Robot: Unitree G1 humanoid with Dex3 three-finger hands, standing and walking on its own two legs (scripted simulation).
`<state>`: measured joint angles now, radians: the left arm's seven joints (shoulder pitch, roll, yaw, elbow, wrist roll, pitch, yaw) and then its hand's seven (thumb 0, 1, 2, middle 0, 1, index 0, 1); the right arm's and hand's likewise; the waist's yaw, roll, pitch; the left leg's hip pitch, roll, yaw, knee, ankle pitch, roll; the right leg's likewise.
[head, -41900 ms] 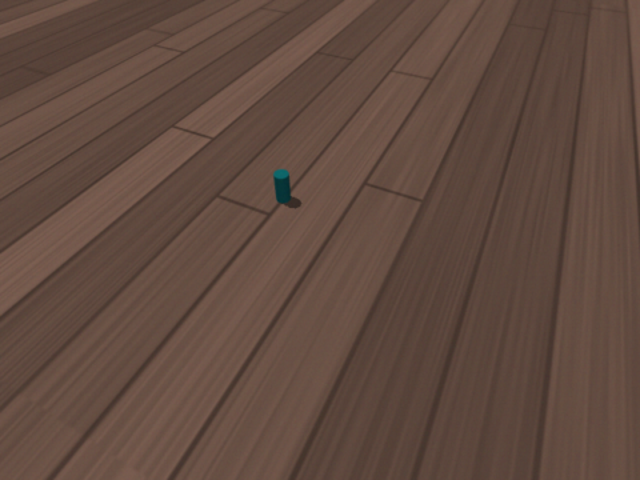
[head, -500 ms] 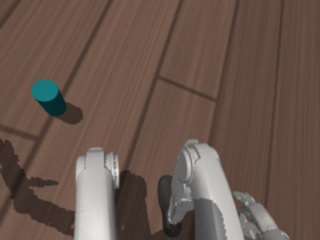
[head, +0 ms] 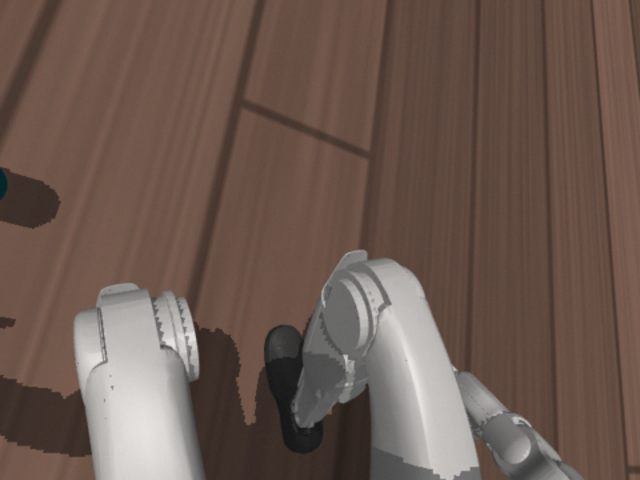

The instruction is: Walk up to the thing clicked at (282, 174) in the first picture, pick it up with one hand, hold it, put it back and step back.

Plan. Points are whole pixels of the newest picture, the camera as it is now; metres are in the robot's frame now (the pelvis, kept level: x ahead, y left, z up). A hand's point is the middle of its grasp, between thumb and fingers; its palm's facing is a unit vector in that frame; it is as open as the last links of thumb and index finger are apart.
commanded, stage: approach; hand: left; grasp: from the side
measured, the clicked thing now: out of the picture +0.49 +0.33 -0.24
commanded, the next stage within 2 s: close in in 0.02 s
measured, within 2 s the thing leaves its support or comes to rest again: leaves its support in 1.88 s
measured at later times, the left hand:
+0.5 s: hand out of the picture +0.43 +0.36 -0.20, palm faces +0.52 -0.85 -0.03, open 17.5 cm
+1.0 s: hand out of the picture +0.44 +0.33 -0.21, palm faces +0.52 -0.85 -0.03, open 16.2 cm
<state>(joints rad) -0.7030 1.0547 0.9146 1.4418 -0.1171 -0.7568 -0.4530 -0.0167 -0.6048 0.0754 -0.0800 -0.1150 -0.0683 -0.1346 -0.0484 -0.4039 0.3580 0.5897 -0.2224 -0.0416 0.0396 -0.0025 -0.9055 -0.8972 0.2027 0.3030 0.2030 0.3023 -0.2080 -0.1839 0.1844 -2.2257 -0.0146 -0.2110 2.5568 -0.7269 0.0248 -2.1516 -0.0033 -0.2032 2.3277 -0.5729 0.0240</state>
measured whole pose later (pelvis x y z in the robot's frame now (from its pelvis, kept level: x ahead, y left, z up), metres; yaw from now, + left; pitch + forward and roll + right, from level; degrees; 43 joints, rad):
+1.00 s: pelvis -0.01 +0.01 -0.02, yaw -5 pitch +11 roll -20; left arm -0.70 1.00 0.66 1.58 -0.06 -1.10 0.06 -0.02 -0.43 0.25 -0.15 -0.22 -0.15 -0.23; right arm -0.19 -0.40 0.57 0.51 -0.37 0.08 0.11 -0.01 -0.90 -0.90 0.20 0.30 0.20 0.30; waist -0.27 -0.30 0.34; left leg -2.19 0.01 -0.34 2.67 -0.74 0.04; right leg -2.07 0.05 -0.30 2.33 -0.52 0.07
